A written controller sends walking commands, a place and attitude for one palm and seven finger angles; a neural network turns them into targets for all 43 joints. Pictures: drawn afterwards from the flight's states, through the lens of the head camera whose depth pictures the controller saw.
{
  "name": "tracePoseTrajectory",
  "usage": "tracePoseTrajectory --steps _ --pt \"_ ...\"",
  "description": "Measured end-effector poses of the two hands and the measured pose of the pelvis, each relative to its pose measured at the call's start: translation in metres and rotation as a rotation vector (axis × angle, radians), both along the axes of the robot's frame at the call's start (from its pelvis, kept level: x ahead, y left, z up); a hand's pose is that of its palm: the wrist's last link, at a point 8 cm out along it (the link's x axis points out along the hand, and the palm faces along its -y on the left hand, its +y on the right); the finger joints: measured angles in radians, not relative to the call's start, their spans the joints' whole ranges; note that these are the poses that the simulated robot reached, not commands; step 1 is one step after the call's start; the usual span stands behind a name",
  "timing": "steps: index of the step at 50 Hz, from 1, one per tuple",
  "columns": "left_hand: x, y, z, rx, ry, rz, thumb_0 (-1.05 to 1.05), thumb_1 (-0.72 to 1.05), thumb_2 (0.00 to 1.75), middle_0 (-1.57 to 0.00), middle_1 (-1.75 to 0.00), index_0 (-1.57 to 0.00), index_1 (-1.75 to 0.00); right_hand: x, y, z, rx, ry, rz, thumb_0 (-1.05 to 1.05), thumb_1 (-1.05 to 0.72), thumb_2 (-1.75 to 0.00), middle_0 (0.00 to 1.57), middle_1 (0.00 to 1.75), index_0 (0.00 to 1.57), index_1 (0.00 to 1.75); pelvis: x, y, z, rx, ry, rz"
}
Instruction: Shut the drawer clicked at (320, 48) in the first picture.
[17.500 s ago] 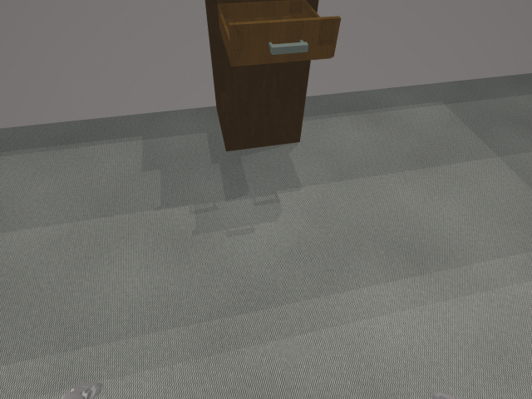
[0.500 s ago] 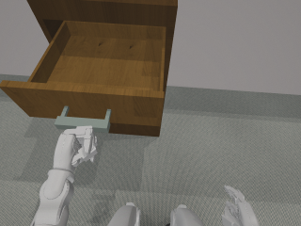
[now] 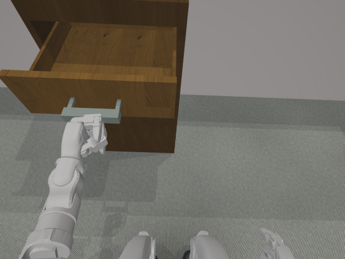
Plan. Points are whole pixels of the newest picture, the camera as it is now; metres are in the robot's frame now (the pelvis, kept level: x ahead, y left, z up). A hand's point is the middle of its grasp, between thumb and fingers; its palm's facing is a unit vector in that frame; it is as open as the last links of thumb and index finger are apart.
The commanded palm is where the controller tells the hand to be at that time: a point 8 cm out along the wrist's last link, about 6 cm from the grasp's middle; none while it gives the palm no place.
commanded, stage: push the drawer shut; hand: left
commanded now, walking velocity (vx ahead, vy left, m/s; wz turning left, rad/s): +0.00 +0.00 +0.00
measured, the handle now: (94, 108) +0.45 +0.20 +0.04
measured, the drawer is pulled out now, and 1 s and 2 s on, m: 0.21 0.10 0.00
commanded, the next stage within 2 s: none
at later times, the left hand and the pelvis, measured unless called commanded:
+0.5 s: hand (109, 115) +0.44 +0.16 +0.04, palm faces +0.00 -1.00 -0.06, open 2.9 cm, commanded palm +0.43 +0.22 +0.05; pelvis +0.00 +0.00 +0.00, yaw -1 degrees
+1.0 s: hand (107, 101) +0.48 +0.17 +0.04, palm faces -0.01 -1.00 -0.04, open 3.0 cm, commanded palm +0.48 +0.22 +0.05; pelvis +0.00 +0.01 -0.01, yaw -2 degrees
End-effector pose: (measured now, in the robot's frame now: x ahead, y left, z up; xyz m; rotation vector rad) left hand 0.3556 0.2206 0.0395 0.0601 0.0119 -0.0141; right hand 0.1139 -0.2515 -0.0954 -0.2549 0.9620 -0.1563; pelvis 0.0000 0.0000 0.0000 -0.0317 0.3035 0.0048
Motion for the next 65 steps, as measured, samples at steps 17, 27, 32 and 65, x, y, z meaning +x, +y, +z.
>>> tracePoseTrajectory --steps 17,27,32,65 --pt "0.043 -0.002 -0.003 0.0 0.0 0.009 -0.05 0.8 0.96 -1.4 -1.6 -1.4 -1.6 -0.025 -0.001 -0.011 -0.003 0.12 -0.031 0.0 -0.91 -0.9 0.21 0.3 0.2 0.3 0.001 0.004 -0.002 -0.001 0.029 0.0" --pt "0.069 -0.002 -0.001 -0.004 0.003 0.008 -0.03 0.8 0.95 -1.4 -1.6 -1.4 -1.6 -0.041 -0.001 -0.012 -0.001 0.168 -0.065 0.0 -0.91 -0.9 0.21 0.3 0.2 0.3 0.003 0.003 -0.003 -0.002 0.047 -0.013" --pt "0.08 0.001 0.0 -0.008 0.002 0.006 -0.02 0.77 0.93 -1.4 -1.6 -1.4 -1.6 -0.053 -0.003 -0.012 -0.009 0.203 -0.085 0.0 -0.91 -0.9 0.21 0.3 0.2 0.3 0.003 0.004 -0.004 -0.004 0.055 -0.018" --pt "0.144 0.01 0.002 -0.028 0.003 0.005 0.01 0.68 0.88 -1.4 -1.6 -1.4 -1.6 -0.117 0.003 -0.015 -0.053 0.369 -0.14 0.0 -0.91 -0.9 0.21 0.3 0.2 0.3 -0.006 0.015 -0.018 -0.037 0.129 -0.018"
